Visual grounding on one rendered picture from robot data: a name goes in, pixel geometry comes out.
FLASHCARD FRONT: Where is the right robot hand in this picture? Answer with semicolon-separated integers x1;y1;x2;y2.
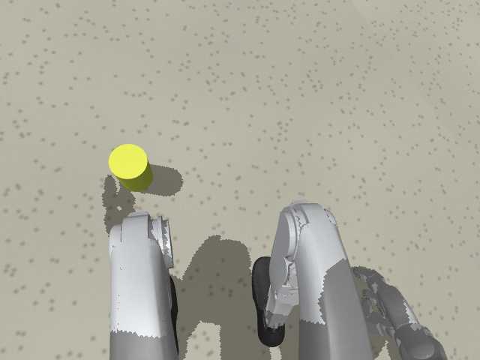
353;267;420;339

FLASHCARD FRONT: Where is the right robot foot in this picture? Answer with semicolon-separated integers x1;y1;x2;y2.
252;256;285;347

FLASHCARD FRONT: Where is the can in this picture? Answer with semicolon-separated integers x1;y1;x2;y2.
109;144;153;192

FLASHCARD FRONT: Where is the right robot arm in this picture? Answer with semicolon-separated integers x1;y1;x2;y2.
394;323;448;360

